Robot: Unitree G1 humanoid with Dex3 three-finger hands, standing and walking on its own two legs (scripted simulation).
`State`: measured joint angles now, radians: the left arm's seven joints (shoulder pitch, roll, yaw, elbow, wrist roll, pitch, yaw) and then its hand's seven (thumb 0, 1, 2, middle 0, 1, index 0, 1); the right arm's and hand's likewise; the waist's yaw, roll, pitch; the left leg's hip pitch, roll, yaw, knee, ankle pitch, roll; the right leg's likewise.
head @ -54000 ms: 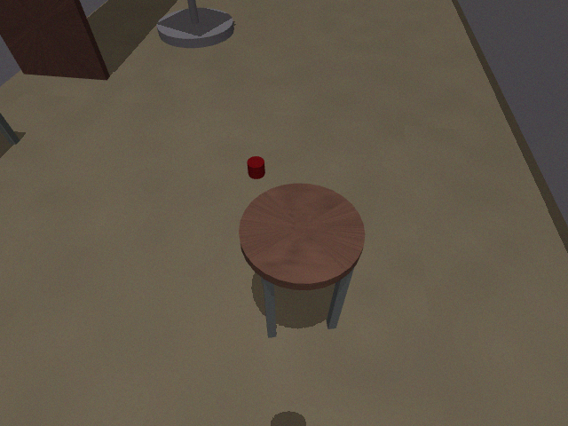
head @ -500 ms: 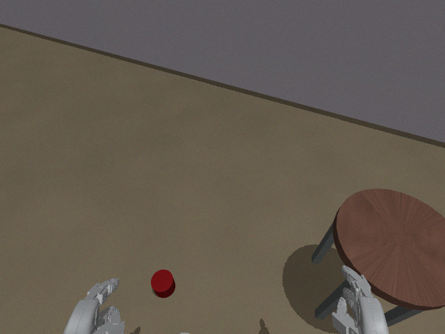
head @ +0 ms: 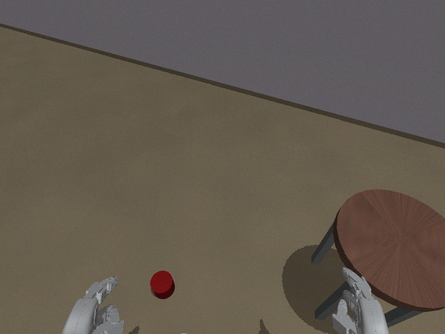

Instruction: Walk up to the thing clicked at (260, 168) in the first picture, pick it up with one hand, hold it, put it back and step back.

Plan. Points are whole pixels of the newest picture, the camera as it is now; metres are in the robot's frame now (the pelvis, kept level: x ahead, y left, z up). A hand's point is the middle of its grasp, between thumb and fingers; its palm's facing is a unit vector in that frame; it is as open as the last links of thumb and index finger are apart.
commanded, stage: home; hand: left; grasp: from above
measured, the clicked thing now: (162, 284) +0.43 +0.24 -0.68
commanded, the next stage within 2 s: stand in 0.26 s
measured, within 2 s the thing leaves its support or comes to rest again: neither
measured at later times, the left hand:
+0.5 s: hand out of the picture +0.16 +0.21 -0.08, palm faces +0.02 -0.95 -0.32, open 7.4 cm
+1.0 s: hand out of the picture +0.03 +0.23 -0.10, palm faces +0.06 -0.94 -0.32, open 7.4 cm
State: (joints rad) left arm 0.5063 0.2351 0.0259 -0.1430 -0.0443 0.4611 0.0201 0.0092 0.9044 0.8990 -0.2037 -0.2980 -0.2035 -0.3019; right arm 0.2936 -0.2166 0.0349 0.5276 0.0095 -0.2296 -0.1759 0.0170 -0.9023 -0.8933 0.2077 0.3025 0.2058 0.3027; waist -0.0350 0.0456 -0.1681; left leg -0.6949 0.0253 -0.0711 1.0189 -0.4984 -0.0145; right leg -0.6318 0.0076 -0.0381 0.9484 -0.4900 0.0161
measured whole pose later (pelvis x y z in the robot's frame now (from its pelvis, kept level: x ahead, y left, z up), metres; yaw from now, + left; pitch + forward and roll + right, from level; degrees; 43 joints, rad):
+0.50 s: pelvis -0.01 +0.00 +0.02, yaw +0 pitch +4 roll +0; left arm 0.24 0.27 0.01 0.40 0.05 0.14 0.03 0.01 0.90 0.90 -0.21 -0.30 -0.21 -0.30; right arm 0.17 -0.27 0.01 0.76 -0.07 -0.08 -0.04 0.01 -0.90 -0.89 0.21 0.30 0.21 0.30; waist 0.03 -0.01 -0.01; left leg -0.51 -0.01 -0.04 0.88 -0.43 0.00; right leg -0.47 -0.03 -0.01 0.87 -0.46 0.02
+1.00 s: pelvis +0.00 +0.00 +0.06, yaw +1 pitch -4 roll +0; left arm 0.21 0.27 0.04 1.08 0.04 0.02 0.03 0.01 0.90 0.90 -0.21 -0.30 -0.21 -0.30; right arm 0.17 -0.28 -0.03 1.07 -0.03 0.00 -0.02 0.01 -0.91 -0.89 0.21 0.30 0.20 0.30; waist 0.03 0.02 0.07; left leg -0.16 -0.01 -0.05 0.46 -0.24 0.00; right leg -0.12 -0.04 -0.03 0.44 -0.26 0.02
